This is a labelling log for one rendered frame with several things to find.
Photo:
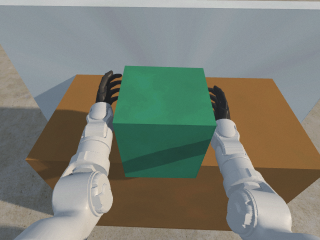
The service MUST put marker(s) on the robot left upper arm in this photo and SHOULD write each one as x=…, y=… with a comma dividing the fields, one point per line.
x=78, y=201

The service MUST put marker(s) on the pedestal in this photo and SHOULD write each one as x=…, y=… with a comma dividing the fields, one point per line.
x=272, y=136

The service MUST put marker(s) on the robot left forearm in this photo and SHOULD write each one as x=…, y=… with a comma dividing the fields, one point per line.
x=95, y=143

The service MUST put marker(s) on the right robot hand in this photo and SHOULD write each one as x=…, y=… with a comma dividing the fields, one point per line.
x=221, y=108

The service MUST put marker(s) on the left robot hand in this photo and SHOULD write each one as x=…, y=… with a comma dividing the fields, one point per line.
x=105, y=92

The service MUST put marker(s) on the carton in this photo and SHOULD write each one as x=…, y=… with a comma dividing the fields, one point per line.
x=163, y=121

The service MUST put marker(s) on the robot right upper arm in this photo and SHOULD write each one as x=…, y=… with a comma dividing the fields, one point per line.
x=259, y=215

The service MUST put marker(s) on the robot right forearm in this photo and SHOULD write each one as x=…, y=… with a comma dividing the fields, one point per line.
x=233, y=162

